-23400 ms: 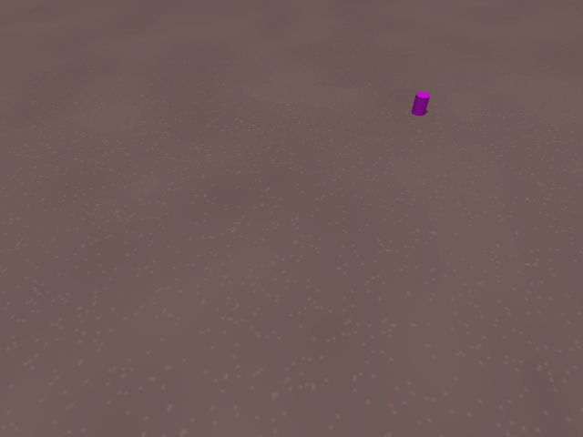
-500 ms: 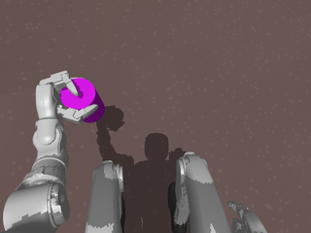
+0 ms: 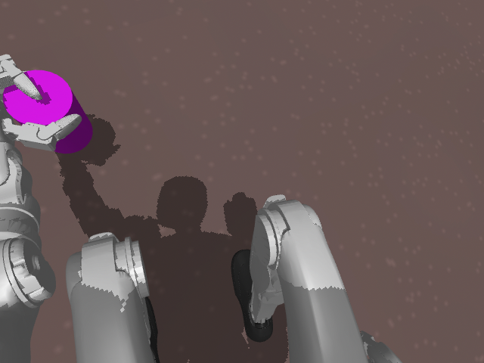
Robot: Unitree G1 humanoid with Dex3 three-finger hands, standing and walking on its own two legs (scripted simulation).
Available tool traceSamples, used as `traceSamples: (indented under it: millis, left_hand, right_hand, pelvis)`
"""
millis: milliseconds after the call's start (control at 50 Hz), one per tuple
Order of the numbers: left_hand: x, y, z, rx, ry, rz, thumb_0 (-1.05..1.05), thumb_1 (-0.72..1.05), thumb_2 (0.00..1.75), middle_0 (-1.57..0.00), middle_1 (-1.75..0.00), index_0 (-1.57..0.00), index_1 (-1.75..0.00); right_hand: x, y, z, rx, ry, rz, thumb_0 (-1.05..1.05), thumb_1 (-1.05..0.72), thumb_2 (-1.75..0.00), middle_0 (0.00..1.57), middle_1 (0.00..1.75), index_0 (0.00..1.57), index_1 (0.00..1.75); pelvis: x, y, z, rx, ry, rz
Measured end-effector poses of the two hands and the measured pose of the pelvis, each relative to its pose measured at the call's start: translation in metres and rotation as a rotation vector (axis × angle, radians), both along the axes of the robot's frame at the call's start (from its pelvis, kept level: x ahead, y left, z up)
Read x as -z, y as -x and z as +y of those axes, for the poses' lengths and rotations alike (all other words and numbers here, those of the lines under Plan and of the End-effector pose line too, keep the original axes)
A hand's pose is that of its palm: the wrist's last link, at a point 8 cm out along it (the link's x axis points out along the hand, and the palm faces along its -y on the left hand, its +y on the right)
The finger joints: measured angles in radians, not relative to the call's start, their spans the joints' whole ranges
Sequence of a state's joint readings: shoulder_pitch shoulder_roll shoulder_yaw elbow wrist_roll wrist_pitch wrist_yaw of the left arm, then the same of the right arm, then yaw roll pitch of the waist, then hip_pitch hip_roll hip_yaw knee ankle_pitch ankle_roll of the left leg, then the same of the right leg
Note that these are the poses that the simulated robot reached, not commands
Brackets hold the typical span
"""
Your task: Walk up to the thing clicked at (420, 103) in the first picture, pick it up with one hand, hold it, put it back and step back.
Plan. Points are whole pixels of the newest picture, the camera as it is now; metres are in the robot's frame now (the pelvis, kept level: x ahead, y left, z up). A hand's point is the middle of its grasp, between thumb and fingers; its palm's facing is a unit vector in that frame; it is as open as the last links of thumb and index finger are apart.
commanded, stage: crouch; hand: left
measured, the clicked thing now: (54, 116) +0.53 +0.21 -0.12
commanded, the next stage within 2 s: lower in 0.42 s
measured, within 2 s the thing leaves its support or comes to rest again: rests again in 1.42 s
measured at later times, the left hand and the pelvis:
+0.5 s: hand (53, 117) +0.53 +0.22 -0.13, palm faces +0.14 -0.99 -0.06, open 6.9 cm; pelvis +0.00 +0.01 -0.02, yaw -3 degrees
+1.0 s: hand (65, 130) +0.53 +0.22 -0.20, palm faces +0.16 -0.99 -0.05, open 6.9 cm; pelvis +0.00 +0.01 -0.03, yaw -7 degrees
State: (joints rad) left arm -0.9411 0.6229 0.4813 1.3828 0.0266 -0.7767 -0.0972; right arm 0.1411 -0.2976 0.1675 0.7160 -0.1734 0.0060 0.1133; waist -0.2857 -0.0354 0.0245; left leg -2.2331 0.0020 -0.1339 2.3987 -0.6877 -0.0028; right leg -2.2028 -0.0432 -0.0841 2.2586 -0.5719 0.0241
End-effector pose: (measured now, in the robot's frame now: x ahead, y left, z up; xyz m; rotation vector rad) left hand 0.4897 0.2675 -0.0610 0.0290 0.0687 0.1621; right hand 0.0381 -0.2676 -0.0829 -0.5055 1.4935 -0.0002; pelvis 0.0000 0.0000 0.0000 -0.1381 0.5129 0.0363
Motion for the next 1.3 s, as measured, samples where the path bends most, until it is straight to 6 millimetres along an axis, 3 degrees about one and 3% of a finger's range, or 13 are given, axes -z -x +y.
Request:
traceSamples:
  millis: [180,420,620,900,1300]
  left_hand:
    - [0.040,0.000,0.002,0.012,0.004,0.028,-0.04,-0.41,0.96,-0.55,-0.97,-1.27,-1.39]
    - [0.060,-0.009,0.000,0.014,-0.018,0.017,-0.03,-0.40,0.95,-0.55,-0.97,-1.29,-1.41]
    - [0.077,-0.010,0.002,0.003,-0.021,0.034,-0.03,-0.41,0.96,-0.55,-0.97,-1.33,-1.45]
    - [0.122,-0.012,-0.002,0.021,-0.017,0.065,-0.03,-0.41,0.96,-0.56,-0.97,-1.33,-1.45]
    - [0.144,-0.017,-0.005,-0.004,-0.014,0.073,-0.03,-0.40,0.95,-0.55,-0.97,-1.29,-1.42]
  right_hand:
    - [0.002,0.003,0.005,-0.047,0.021,0.064,0.00,-0.92,-0.91,0.20,0.30,0.20,0.29]
    - [0.002,-0.012,0.001,-0.130,0.054,0.083,0.00,-0.92,-0.91,0.20,0.30,0.20,0.29]
    - [0.000,-0.011,0.003,-0.171,0.062,0.103,0.00,-0.92,-0.91,0.20,0.30,0.20,0.29]
    - [-0.013,-0.017,0.009,-0.288,0.114,0.160,0.00,-0.91,-0.91,0.20,0.30,0.20,0.29]
    - [-0.024,-0.027,0.023,-0.399,0.156,0.188,0.00,-0.90,-0.90,0.20,0.30,0.20,0.30]
  pelvis:
    - [0.011,-0.002,0.004,0.009,0.030,-0.016]
    - [0.019,-0.003,0.007,0.018,0.062,-0.048]
    - [0.024,-0.002,0.007,0.027,0.080,-0.072]
    - [0.029,-0.001,0.011,0.042,0.126,-0.115]
    - [0.026,0.001,0.018,0.061,0.190,-0.144]
